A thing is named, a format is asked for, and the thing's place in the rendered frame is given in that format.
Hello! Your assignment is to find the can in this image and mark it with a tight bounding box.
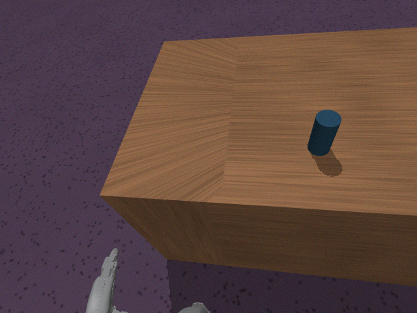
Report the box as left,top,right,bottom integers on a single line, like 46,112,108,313
308,110,341,156

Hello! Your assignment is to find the left robot hand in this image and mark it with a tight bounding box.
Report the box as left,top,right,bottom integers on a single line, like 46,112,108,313
85,248,128,313

